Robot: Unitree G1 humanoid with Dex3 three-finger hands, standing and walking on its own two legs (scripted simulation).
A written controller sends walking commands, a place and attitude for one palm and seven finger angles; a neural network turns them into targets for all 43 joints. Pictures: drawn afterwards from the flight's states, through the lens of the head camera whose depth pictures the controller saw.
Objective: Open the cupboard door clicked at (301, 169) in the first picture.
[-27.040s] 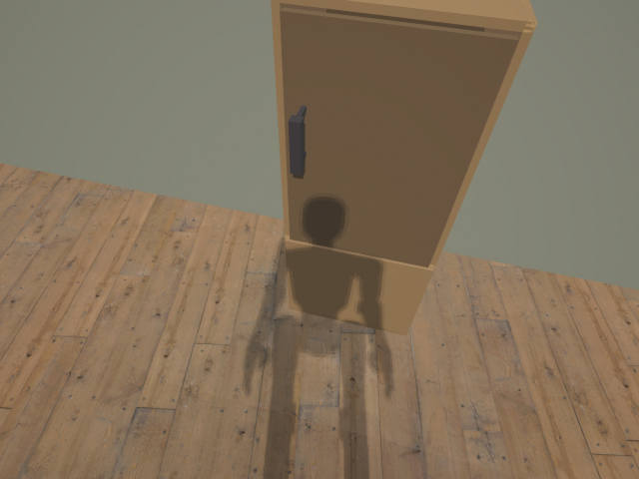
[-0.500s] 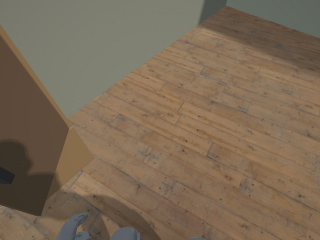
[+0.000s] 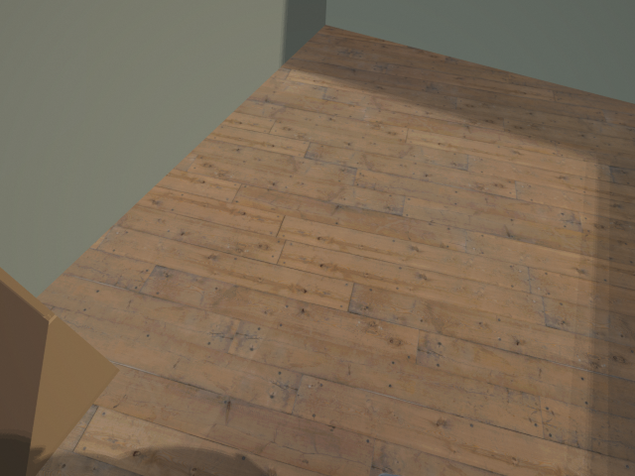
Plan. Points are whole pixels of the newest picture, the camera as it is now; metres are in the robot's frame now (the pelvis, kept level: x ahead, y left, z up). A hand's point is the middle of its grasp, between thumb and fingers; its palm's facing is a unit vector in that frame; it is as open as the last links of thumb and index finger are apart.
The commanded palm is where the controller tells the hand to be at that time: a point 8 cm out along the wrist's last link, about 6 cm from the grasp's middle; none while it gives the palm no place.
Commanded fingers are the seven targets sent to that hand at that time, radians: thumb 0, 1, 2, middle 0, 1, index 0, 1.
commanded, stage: walk to a spot facing it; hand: left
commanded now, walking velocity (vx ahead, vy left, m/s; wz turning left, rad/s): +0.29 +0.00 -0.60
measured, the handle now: out of the picture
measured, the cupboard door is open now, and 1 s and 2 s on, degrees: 41 41 41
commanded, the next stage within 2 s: turn to face it in 1.42 s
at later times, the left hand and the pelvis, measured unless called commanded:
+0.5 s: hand (205, 436) +0.19 +0.19 -0.20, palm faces -0.21 -0.96 -0.16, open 7.4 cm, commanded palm none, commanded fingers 0.00 0.90 0.90 -0.20 -0.30 -0.20 -0.30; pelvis +0.16 +0.00 -0.02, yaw -17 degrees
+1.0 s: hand (362, 241) +0.56 -0.06 -0.16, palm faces -0.55 -0.81 -0.20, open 7.4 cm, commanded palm none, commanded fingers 0.00 0.90 0.90 -0.20 -0.30 -0.20 -0.30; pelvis +0.33 -0.13 -0.02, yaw -31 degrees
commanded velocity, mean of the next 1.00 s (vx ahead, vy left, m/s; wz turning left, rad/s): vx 0.34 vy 0.00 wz -0.45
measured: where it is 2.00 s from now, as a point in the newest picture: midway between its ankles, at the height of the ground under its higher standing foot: (418, 330)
